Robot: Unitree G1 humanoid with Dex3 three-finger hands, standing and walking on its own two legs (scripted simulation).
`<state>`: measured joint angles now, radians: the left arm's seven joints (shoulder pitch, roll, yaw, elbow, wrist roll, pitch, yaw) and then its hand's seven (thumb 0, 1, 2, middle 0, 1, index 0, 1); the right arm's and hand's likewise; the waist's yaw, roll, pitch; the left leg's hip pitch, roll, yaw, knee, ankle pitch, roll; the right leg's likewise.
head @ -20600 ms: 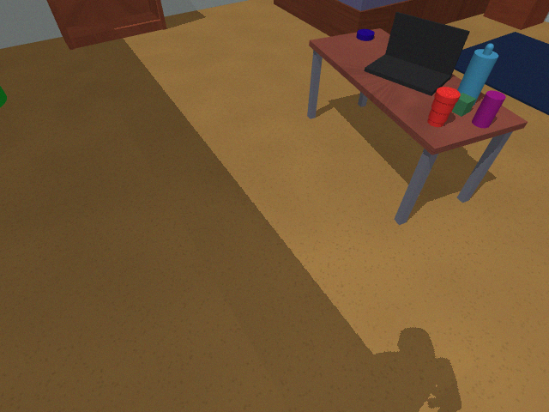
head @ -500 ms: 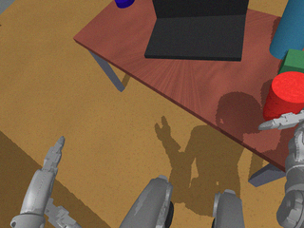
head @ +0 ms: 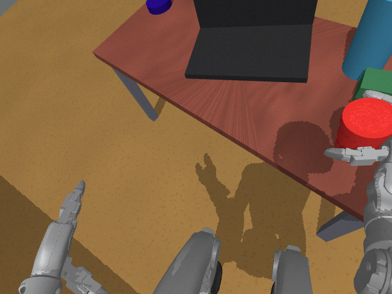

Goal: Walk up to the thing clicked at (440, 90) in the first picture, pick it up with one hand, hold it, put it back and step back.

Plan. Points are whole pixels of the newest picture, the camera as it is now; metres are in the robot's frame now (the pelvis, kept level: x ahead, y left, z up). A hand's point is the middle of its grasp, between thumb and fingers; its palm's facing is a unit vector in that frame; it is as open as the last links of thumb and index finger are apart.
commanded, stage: close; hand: right
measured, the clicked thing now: (359, 135) +0.48 -0.21 -0.05
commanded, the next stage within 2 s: settle in 0.30 s
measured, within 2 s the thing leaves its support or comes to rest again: leaves its support in 0.70 s
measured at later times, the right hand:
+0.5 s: hand (366, 134) +0.47 -0.21 -0.03, palm faces +0.23 +0.97 +0.01, open 10.7 cm
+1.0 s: hand (379, 120) +0.48 -0.22 +0.02, palm faces +0.23 +0.97 +0.00, open 10.7 cm
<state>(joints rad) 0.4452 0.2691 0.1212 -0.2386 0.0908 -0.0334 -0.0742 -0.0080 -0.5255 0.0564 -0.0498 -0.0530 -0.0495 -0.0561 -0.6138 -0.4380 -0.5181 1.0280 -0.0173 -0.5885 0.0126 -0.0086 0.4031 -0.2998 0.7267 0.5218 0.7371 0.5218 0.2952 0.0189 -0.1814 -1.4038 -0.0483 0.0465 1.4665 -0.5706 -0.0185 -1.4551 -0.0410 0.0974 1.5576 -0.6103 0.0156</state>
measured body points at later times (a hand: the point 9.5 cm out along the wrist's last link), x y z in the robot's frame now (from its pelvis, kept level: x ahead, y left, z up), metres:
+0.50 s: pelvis +0.00 +0.00 +0.00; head +0.16 -0.07 +0.41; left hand +0.17 +0.26 +0.08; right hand +0.45 -0.27 -0.03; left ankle +0.06 +0.13 -0.56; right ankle +0.05 -0.12 -0.56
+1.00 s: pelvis +0.01 +0.00 +0.03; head +0.16 -0.07 +0.46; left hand +0.18 +0.26 +0.09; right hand +0.46 -0.27 +0.02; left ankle +0.06 +0.13 -0.56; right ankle +0.05 -0.12 -0.56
